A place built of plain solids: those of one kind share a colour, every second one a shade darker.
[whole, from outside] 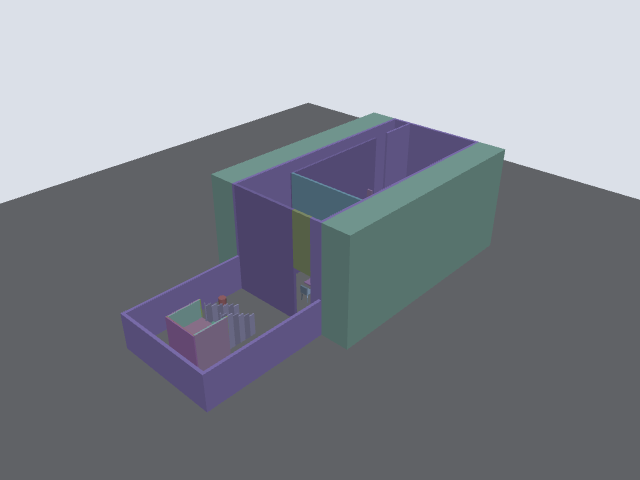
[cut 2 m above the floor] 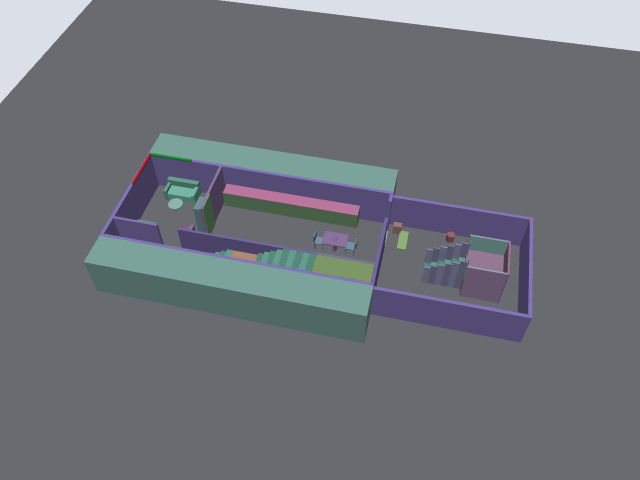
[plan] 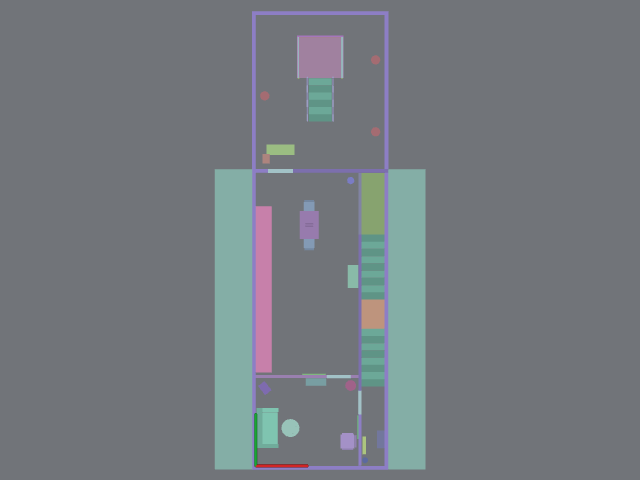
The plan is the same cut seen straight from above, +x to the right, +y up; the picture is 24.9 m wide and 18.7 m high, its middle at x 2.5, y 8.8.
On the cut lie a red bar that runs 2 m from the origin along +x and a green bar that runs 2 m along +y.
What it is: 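A terraced town house, two up and two down, 5.0 m between the party walls, 11.4 m deep; a hall 0.90 m wide; a stair of 18 risers of 158 mm on goings of 282 mm, 0.90 m wide, straight between the party wall and the hall's partition, arriving straight on the upper floor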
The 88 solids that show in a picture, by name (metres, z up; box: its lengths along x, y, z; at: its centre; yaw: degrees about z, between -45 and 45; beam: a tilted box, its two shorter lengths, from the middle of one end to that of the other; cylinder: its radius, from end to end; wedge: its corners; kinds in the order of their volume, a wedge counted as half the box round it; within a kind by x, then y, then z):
{
 "neighbour_1": {"box": [1.46, 11.7, 5.5], "at": [-0.87, 5.71, 2.7]},
 "neighbour_2": {"box": [1.46, 11.7, 5.5], "at": [5.89, 5.71, 2.7]},
 "wall_1": {"box": [0.15, 11.72, 5.5], "at": [-0.07, 5.71, 2.7]},
 "wall_2": {"box": [0.15, 6.3, 1.85], "at": [-0.07, 14.57, 0.88]},
 "wall_3": {"box": [0.62, 0.15, 5.5], "at": [0.16, 11.49, 2.7]},
 "wall_4": {"box": [5.32, 0.15, 5.5], "at": [2.51, -0.07, 2.7]},
 "wall_5": {"box": [5.32, 0.15, 1.85], "at": [2.51, 17.64, 0.88]},
 "wall_6": {"box": [3.72, 0.15, 5.5], "at": [3.31, 11.49, 2.7]},
 "wall_7": {"box": [0.12, 2.0, 5.5], "at": [4.06, 1.0, 2.7]},
 "wall_8": {"box": [0.12, 6.09, 5.5], "at": [4.06, 5.97, 2.7]},
 "wall_9": {"box": [0.15, 11.72, 5.5], "at": [5.09, 5.71, 2.7]},
 "wall_10": {"box": [0.15, 6.3, 1.85], "at": [5.09, 14.57, 0.88]},
 "tread_1": {"box": [0.9, 0.28, 0.21], "at": [2.51, 13.56, 0.05]},
 "tread_2": {"box": [0.9, 0.28, 0.37], "at": [2.51, 13.84, 0.13]},
 "tread_3": {"box": [0.9, 0.28, 0.52], "at": [2.51, 14.12, 0.21]},
 "tread_4": {"box": [0.9, 0.28, 0.68], "at": [2.51, 14.4, 0.29]},
 "tread_5": {"box": [0.9, 0.28, 0.84], "at": [2.51, 14.68, 0.37]},
 "tread_6": {"box": [0.9, 0.28, 1.0], "at": [2.51, 14.97, 0.45]},
 "tread_7": {"box": [0.9, 0.28, 0.21], "at": [4.57, 3.23, 0.05]},
 "tread_8": {"box": [0.9, 0.28, 0.37], "at": [4.57, 3.51, 0.13]},
 "tread_9": {"box": [0.9, 0.28, 0.52], "at": [4.57, 3.8, 0.21]},
 "tread_10": {"box": [0.9, 0.28, 0.68], "at": [4.57, 4.08, 0.29]},
 "tread_11": {"box": [0.9, 0.28, 0.84], "at": [4.57, 4.36, 0.37]},
 "tread_12": {"box": [0.9, 0.28, 1.0], "at": [4.57, 4.64, 0.45]},
 "tread_13": {"box": [0.9, 0.28, 1.16], "at": [4.57, 4.92, 0.53]},
 "tread_14": {"box": [0.9, 0.28, 1.31], "at": [4.57, 5.21, 0.61]},
 "tread_15": {"box": [0.9, 0.28, 1.47], "at": [4.57, 6.62, 0.69]},
 "tread_16": {"box": [0.9, 0.28, 1.63], "at": [4.57, 6.9, 0.77]},
 "tread_17": {"box": [0.9, 0.28, 1.79], "at": [4.57, 7.18, 0.84]},
 "tread_18": {"box": [0.9, 0.28, 1.95], "at": [4.57, 7.47, 0.92]},
 "tread_19": {"box": [0.9, 0.28, 2.11], "at": [4.57, 7.75, 1.0]},
 "tread_20": {"box": [0.9, 0.28, 2.26], "at": [4.57, 8.03, 1.08]},
 "tread_21": {"box": [0.9, 0.28, 2.42], "at": [4.57, 8.31, 1.16]},
 "tread_22": {"box": [0.9, 0.28, 2.58], "at": [4.57, 8.59, 1.24]},
 "tread_23": {"box": [0.9, 0.28, 2.74], "at": [4.57, 8.88, 1.32]},
 "under_landing_1": {"box": [0.9, 2.4, 2.8], "at": [4.57, 10.22, 1.35]},
 "kitchen_run_units_1": {"box": [0.6, 6.48, 0.91], "at": [0.3, 6.88, 0.41]},
 "plat_1": {"box": [1.7, 1.6, 1.16], "at": [2.51, 15.91, 0.53]},
 "half_landing_1": {"box": [0.9, 1.13, 1.31], "at": [4.57, 5.91, 0.61]},
 "bedroom_front_wall_1": {"box": [4.06, 0.12, 2.7], "at": [2.03, 8.96, 4.1]},
 "kitchen_wall_1": {"box": [2.76, 0.12, 2.8], "at": [1.38, 3.48, 1.35]},
 "partition_low_beyond_1": {"box": [0.12, 2.4, 2.8], "at": [4.06, 10.22, 1.35]},
 "sofa_1": {"box": [0.24, 1.56, 0.83], "at": [0.14, 1.47, 0.36]},
 "sofa_2": {"box": [0.86, 0.16, 0.65], "at": [0.45, 0.77, 0.28]},
 "sofa_3": {"box": [0.86, 0.16, 0.65], "at": [0.45, 2.17, 0.28]},
 "sofa_4": {"box": [0.65, 1.24, 0.37], "at": [0.53, 1.47, 0.24]},
 "shelf_1": {"box": [0.8, 0.3, 1.95], "at": [2.35, 3.27, 0.93]},
 "back_wall_over_door_1": {"box": [1.0, 0.15, 2.74], "at": [0.96, 11.49, 4.08]},
 "guard_ground_1": {"box": [0.06, 1.6, 2.06], "at": [1.63, 15.91, 0.98]},
 "guard_ground_2": {"box": [0.06, 1.6, 2.06], "at": [3.39, 15.91, 0.98]},
 "dresser_1": {"box": [0.42, 0.9, 0.92], "at": [3.79, 7.38, 0.41]},
 "piece_1": {"box": [0.06, 0.28, 1.11], "at": [2.01, 13.56, 0.5]},
 "piece_2": {"box": [0.06, 0.28, 1.27], "at": [2.01, 13.84, 0.58]},
 "piece_3": {"box": [0.06, 0.28, 1.42], "at": [2.01, 14.12, 0.66]},
 "piece_4": {"box": [0.06, 0.28, 1.58], "at": [2.01, 14.4, 0.74]},
 "piece_5": {"box": [0.06, 0.28, 1.74], "at": [2.01, 14.68, 0.82]},
 "piece_6": {"box": [0.06, 0.28, 1.9], "at": [2.01, 14.97, 0.9]},
 "piece_7": {"box": [0.06, 0.28, 1.11], "at": [3.01, 13.56, 0.5]},
 "piece_8": {"box": [0.06, 0.28, 1.27], "at": [3.01, 13.84, 0.58]},
 "piece_9": {"box": [0.06, 0.28, 1.42], "at": [3.01, 14.12, 0.66]},
 "piece_10": {"box": [0.06, 0.28, 1.58], "at": [3.01, 14.4, 0.74]},
 "piece_11": {"box": [0.06, 0.28, 1.74], "at": [3.01, 14.68, 0.82]},
 "piece_12": {"box": [0.06, 0.28, 1.9], "at": [3.01, 14.97, 0.9]},
 "guard_far_ground_1": {"box": [1.82, 0.06, 2.06], "at": [2.51, 16.74, 0.98]},
 "guard_whole_1": {"box": [0.06, 1.6, 0.9], "at": [1.66, 15.91, 1.56]},
 "guard_whole_2": {"box": [0.06, 1.6, 0.9], "at": [3.36, 15.91, 1.56]},
 "kitchen_run_worktop_1": {"box": [0.62, 6.48, 0.04], "at": [0.31, 6.88, 0.88]},
 "plant_pot_1": {"cylinder": 0.18, "from": [0.35, 14.42, 0.0], "to": [0.35, 14.42, 0.38]},
 "plant_pot_2": {"cylinder": 0.18, "from": [4.67, 13.02, 0.0], "to": [4.67, 13.02, 0.38]},
 "plant_pot_3": {"cylinder": 0.18, "from": [4.67, 15.82, 0.0], "to": [4.67, 15.82, 0.38]},
 "shoe_rack_1": {"box": [0.3, 0.7, 0.5], "at": [4.87, 1.03, 0.2]},
 "door_leaf_kitchen_1": {"box": [0.92, 0.05, 2.07], "at": [2.27, 3.56, 0.98]},
 "guard_far_whole_1": {"box": [1.7, 0.06, 0.9], "at": [2.51, 16.71, 1.56]},
 "yard_step_1": {"box": [1.09, 0.41, 0.2], "at": [0.96, 12.32, 0.05]},
 "meeting_table_1": {"box": [0.75, 1.1, 0.07], "at": [2.08, 9.38, 0.7]},
 "radiator_1": {"box": [0.14, 0.7, 0.6], "at": [4.22, 0.8, 0.42]},
 "bin_recycle_1": {"box": [0.28, 0.38, 0.55], "at": [0.4, 11.97, 0.23]},
 "box_cardboard_1": {"box": [0.32, 0.45, 0.3], "at": [0.35, 3.03, 0.1], "yaw": 37.6},
 "floor_lamp_1": {"cylinder": 0.21, "from": [3.7, 3.13, 1.25], "to": [3.7, 3.13, 1.55]},
 "armchair_shell_1": {"box": [0.54, 0.55, 0.1], "at": [3.57, 0.95, 0.4]},
 "threshold_1": {"box": [0.98, 0.16, 0.08], "at": [0.96, 11.49, -0.01]},
 "threshold_2": {"box": [0.93, 0.13, 0.07], "at": [3.23, 3.48, -0.01]},
 "threshold_3": {"box": [0.13, 0.93, 0.07], "at": [4.06, 2.46, -0.01]},
 "coffee_table_1": {"cylinder": 0.35, "from": [1.35, 1.47, 0.33], "to": [1.35, 1.47, 0.4]},
 "side_chair_1": {"box": [0.42, 0.42, 0.04], "at": [2.08, 8.68, 0.43]},
 "side_chair_2": {"box": [0.42, 0.42, 0.04], "at": [2.08, 10.08, 0.43]},
 "side_chair_3": {"box": [0.38, 0.08, 0.38], "at": [2.08, 10.32, 0.65]},
 "bin_waste_1": {"cylinder": 0.14, "from": [3.7, 11.12, 0.0], "to": [3.7, 11.12, 0.31]}
}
